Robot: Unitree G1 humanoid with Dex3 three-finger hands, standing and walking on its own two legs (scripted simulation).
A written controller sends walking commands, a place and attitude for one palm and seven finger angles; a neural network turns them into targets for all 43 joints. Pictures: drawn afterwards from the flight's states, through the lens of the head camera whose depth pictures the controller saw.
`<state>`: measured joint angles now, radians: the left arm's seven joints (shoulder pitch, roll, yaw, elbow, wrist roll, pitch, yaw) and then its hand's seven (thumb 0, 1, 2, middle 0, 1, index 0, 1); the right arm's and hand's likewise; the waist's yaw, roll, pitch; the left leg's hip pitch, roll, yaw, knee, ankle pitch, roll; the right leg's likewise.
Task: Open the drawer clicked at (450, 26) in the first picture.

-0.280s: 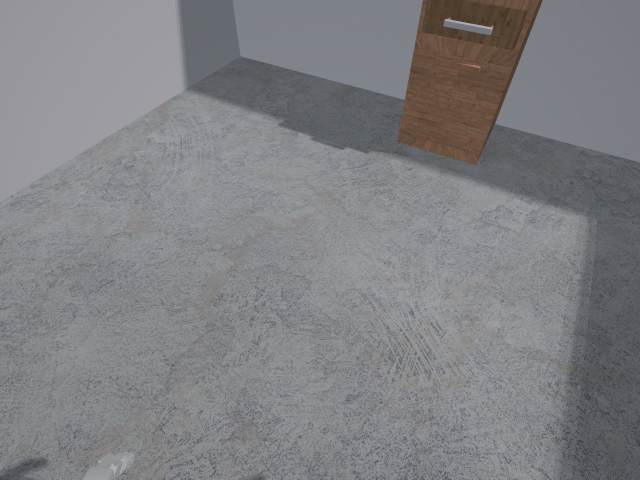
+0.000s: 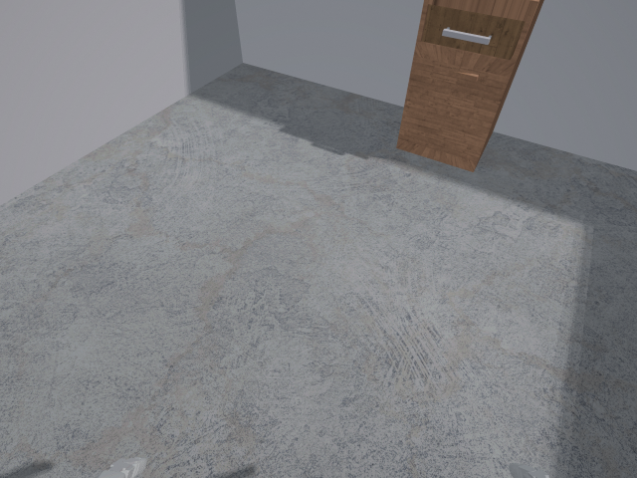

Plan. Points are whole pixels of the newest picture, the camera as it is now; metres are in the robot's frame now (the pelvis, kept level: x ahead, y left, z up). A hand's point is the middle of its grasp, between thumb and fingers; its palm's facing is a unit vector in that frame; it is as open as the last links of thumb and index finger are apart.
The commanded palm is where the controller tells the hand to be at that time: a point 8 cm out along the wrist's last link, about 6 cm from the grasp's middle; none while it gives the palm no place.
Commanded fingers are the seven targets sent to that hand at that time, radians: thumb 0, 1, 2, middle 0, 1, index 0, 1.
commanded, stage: stand and wait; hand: left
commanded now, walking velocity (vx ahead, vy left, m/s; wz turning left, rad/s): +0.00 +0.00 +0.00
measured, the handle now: (467, 34) +1.80 -0.53 -0.12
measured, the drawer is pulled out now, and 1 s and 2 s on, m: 0.00 0.00 0.00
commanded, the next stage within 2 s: look at it before walking up in 0.66 s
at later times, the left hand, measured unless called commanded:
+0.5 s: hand out of the picture +0.05 +0.24 -0.15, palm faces -0.03 -0.94 -0.35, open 7.4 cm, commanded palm none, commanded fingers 0.00 0.90 0.90 -0.20 -0.30 -0.20 -0.30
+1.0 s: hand out of the picture +0.04 +0.24 -0.15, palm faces -0.05 -0.94 -0.33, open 7.4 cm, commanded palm none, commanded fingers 0.00 0.90 0.90 -0.20 -0.30 -0.20 -0.30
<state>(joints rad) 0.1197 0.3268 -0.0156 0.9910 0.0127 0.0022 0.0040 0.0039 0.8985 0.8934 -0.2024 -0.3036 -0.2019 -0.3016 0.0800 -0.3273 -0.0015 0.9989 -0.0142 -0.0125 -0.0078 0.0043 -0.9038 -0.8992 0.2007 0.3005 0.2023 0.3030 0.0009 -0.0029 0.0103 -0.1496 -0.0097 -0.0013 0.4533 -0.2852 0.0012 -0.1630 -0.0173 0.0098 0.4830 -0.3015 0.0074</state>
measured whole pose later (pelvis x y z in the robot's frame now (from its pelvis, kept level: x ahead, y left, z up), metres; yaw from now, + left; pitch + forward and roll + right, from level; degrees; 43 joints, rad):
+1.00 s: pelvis -0.03 +0.00 +0.01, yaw +0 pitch -2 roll +0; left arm 0.14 0.34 -0.01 1.09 0.01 0.00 0.00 0.00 0.90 0.89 -0.20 -0.30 -0.20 -0.30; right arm 0.13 -0.34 0.00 1.12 -0.01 -0.01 0.00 0.00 -0.90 -0.90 0.20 0.30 0.20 0.30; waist -0.01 0.00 0.03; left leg -0.14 0.01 0.00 0.37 -0.20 -0.01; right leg -0.15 0.00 0.01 0.39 -0.20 0.00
